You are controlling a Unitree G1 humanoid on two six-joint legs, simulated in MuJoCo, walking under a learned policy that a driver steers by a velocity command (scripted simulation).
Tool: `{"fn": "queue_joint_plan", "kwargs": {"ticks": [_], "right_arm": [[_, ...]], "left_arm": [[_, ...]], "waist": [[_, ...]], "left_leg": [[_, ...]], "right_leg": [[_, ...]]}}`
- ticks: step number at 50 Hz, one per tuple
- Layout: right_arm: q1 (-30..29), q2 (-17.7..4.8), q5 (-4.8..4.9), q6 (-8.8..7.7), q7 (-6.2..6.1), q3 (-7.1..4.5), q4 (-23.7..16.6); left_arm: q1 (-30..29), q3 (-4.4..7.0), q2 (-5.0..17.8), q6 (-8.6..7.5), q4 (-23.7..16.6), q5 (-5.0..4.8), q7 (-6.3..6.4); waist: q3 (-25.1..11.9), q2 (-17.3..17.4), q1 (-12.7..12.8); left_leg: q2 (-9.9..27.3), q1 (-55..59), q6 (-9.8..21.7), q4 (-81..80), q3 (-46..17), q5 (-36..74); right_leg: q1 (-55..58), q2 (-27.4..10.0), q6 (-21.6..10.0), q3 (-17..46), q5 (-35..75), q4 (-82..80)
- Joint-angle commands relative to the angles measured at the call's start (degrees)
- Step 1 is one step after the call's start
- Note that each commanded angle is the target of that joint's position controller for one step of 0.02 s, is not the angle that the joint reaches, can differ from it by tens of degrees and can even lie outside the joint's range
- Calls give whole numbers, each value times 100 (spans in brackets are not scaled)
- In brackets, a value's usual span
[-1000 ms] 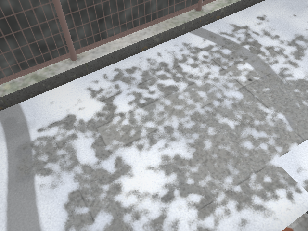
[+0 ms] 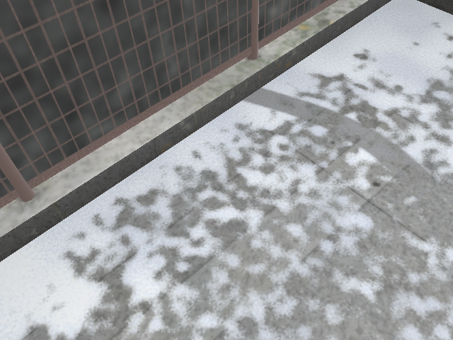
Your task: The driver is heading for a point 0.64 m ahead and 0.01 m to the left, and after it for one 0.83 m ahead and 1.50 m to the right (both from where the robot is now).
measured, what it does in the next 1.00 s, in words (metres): walks ahead: left foot, then right foot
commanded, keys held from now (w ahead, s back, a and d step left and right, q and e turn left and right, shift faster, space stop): w+e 0.10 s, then w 0.06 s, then no key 0.68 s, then w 0.16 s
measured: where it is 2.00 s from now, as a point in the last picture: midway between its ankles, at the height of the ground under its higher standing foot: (234, 289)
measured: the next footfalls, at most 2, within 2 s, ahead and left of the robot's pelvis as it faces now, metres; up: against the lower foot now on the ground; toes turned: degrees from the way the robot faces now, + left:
left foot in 0.38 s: +0.39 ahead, +0.09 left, +0.00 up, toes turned -7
right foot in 0.74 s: +0.28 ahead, -0.10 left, +0.00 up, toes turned -7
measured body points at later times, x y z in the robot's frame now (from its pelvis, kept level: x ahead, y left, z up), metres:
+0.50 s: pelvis +0.24 +0.03 +0.00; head +0.28 +0.04 +0.45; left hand +0.30 +0.28 -0.15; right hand +0.33 -0.23 -0.12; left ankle +0.35 +0.09 -0.73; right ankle +0.11 -0.06 -0.66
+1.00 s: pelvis +0.28 +0.01 +0.01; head +0.27 +0.01 +0.46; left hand +0.32 +0.25 -0.14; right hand +0.28 -0.25 -0.13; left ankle +0.33 +0.09 -0.71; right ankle +0.24 -0.10 -0.73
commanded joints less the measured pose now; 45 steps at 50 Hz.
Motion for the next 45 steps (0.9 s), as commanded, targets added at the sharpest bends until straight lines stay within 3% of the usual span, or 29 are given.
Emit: {"fn": "queue_joint_plan", "kwargs": {"ticks": [1,3,5,8,11,14,16,18,19,20,21,22,23,24,25,26,29,32,36,38,39,40,42,43,45], "right_arm": [[27,-513,-104,78,8,-113,-456],[-58,-495,-108,206,31,-125,-511],[-416,-474,-81,225,30,-120,-672],[-996,-450,-68,203,30,-96,-862],[-1362,-393,-20,161,20,-43,-1007],[-1512,-436,47,96,-31,-5,-1060],[-1105,-593,25,57,-81,-30,-943],[-136,-795,3,-37,-160,-103,-603],[441,-895,-48,-145,-181,-125,-432],[866,-1330,-117,-196,-179,-183,-440],[819,-1283,68,-74,-121,-208,-441],[433,-918,163,-17,-46,-109,-573],[-113,-599,159,7,-50,-9,-646],[-394,-339,122,35,-83,95,-658],[-503,-315,109,56,-134,140,-625],[-547,-426,68,64,-152,125,-573],[-396,-598,37,65,-141,107,-409],[-287,-713,48,165,-141,70,-318],[-381,-702,127,369,-161,50,-242],[-150,-576,154,403,-148,56,-157],[-122,-505,190,424,-128,49,-143],[-127,-459,165,424,-110,62,-59],[92,-405,123,401,-108,73,111],[144,-458,91,387,-103,62,172],[81,-521,68,374,-85,32,191]], "left_arm": [[534,134,647,-30,-119,-83,96],[695,166,770,-106,-107,-115,94],[868,191,893,-133,-102,-112,89],[1174,162,782,-153,-57,-86,76],[1458,112,710,-153,35,-66,110],[1625,63,670,-131,110,4,174],[1472,63,758,-126,101,39,228],[1200,90,905,-155,81,2,254],[1123,65,863,-200,15,-73,215],[1691,-26,429,-225,-90,-159,213],[2542,-6,380,-118,150,-330,247],[2244,56,729,-18,313,-60,251],[1769,36,622,33,253,46,211],[1487,2,501,97,219,84,173],[1315,-13,441,189,183,121,130],[1388,-51,372,275,267,184,106],[1371,-132,232,418,403,114,142],[1022,-174,279,496,469,94,185],[1002,-233,215,435,670,105,191],[909,-253,406,322,671,172,230],[717,-261,432,276,723,86,232],[590,-321,253,201,749,38,228],[446,-305,340,96,795,-10,236],[528,-292,371,75,834,-9,245],[747,-187,552,120,874,12,229]], "waist": [[-279,-272,-23],[-321,-308,-69],[-189,-336,-25],[-46,-453,201],[-27,-459,359],[-87,-511,453],[-159,-636,264],[-429,-565,-189],[-759,-317,-436],[-1546,736,-250],[-2512,1447,-11],[-2002,386,40],[-1274,122,129],[-822,-9,209],[-597,204,288],[-595,327,350],[-703,517,370],[-631,635,221],[-238,433,326],[15,-33,198],[263,-521,13],[183,-564,-42],[20,-591,-173],[-92,-563,-142],[60,-632,-2]], "left_leg": [[337,-1291,-95,-312,-374,298],[252,-1225,-220,-669,-282,555],[228,-1370,-354,-1151,-219,931],[221,-1543,-401,-1979,-162,1630],[45,-1380,-288,-2650,-57,2115],[-206,-925,-124,-3230,36,2260],[-319,-380,55,-3570,-56,2058],[-461,583,250,-4292,-42,2322],[-32,1585,362,-4508,-333,3862],[1521,3095,889,-3720,-1577,7282],[2454,3715,1846,-3867,-2957,8273],[2125,2818,1763,-4298,-2710,7131],[1798,2094,1570,-4579,-2178,5888],[1496,1452,1333,-4894,-1732,5137],[1237,994,1158,-5125,-1376,4626],[1058,635,1056,-5216,-1116,4377],[866,564,986,-5320,-907,3460],[853,484,931,-5549,-1106,1509],[768,-202,562,-5741,-1284,-543],[512,-306,102,-5594,-1160,-632],[163,218,7,-5385,-766,-33],[105,970,6,-5102,-676,646],[151,1546,47,-4907,-654,1124],[101,1511,81,-4839,-620,829],[-209,847,168,-4400,-342,-260]], "right_leg": [[1307,-1502,-939,2016,1576,-1683],[1251,-1315,-973,1796,1988,-1763],[1158,-1202,-941,1713,2066,-1844],[1306,-1123,-789,1584,2035,-1929],[1606,-1089,-554,1310,3772,-1534],[1810,-1080,-302,1244,4386,-1182],[1922,-1149,-153,1368,4722,-810],[2050,-1006,37,1371,5084,156],[1629,-724,123,1242,4107,1063],[586,-167,272,933,659,2755],[-128,472,385,737,-2548,4035],[-198,221,412,1094,-2208,4243],[-307,20,462,1070,-1939,4051],[-214,-190,519,1033,-1760,3592],[16,-332,581,966,-1582,3115],[434,-263,625,740,-1437,2886],[756,-278,681,476,-1505,1780],[850,-357,640,339,-1236,1050],[1479,-393,452,258,-448,-249],[1382,-939,273,1082,-496,-1078],[442,-1094,174,1366,-1089,-1315],[-28,-1155,215,1434,-1294,-1585],[-181,-1069,338,1333,-1118,-1734],[-35,-1000,321,1289,-1367,-1756],[165,-973,79,1415,-2566,-1790]]}}
Keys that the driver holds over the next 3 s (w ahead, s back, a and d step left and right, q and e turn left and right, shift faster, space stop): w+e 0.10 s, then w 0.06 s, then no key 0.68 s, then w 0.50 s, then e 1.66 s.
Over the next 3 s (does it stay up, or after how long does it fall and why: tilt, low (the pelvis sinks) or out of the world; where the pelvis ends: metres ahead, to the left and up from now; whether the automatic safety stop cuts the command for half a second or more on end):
stays up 0.54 0.00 0.01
